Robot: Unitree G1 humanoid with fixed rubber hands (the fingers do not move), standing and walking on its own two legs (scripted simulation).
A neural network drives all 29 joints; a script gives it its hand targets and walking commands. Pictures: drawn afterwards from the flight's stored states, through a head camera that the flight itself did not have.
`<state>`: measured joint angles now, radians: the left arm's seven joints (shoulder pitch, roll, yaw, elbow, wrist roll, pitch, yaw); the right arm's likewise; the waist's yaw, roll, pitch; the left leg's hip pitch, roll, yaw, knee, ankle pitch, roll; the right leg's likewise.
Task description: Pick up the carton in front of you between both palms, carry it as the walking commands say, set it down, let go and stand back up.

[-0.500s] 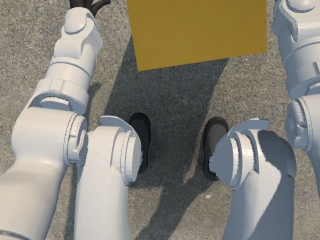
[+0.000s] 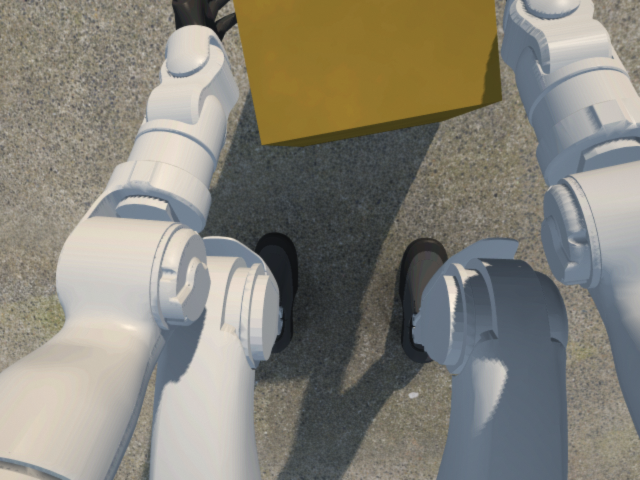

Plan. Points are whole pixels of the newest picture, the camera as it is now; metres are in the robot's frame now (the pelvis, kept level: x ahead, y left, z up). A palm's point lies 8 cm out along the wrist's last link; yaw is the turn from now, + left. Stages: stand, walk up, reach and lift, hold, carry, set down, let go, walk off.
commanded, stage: reach and lift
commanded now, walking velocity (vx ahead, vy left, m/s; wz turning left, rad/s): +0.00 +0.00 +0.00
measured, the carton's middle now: (360, 40) +0.52 -0.03 -0.25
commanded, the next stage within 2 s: none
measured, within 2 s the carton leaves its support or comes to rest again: leaves its support in 0.16 s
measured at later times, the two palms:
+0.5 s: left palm (150, 13) +0.50 +0.10 -0.03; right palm out of the picture +0.50 -0.20 -0.03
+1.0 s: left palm out of the picture +0.48 +0.11 +0.12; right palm out of the picture +0.46 -0.19 +0.11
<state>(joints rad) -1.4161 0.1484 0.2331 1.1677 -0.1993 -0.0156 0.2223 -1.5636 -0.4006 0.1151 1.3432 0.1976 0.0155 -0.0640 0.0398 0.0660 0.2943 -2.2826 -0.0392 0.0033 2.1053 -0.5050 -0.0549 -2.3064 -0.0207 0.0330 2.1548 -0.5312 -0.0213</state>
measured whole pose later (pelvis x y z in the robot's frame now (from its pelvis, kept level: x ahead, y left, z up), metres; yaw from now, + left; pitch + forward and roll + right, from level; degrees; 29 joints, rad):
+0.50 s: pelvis +0.00 +0.01 +0.04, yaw -4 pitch +39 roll +3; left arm -1.04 -0.04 0.50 0.72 0.06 0.25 0.17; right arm -1.19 -0.19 -0.23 0.94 -0.08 0.29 -0.05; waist 0.02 0.03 -0.05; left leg -2.16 -0.07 -0.03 2.01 -0.55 -0.07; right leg -2.20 0.05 0.05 2.03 -0.52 0.02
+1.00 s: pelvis +0.03 +0.01 +0.16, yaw -6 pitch +40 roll +1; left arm -0.79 -0.12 0.47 0.55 0.15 0.34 0.11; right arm -0.87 -0.03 -0.34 0.69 -0.18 0.36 -0.01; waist 0.02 0.02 -0.23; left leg -1.79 -0.07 -0.05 1.62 -0.52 -0.04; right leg -1.82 0.05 0.06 1.62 -0.49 0.02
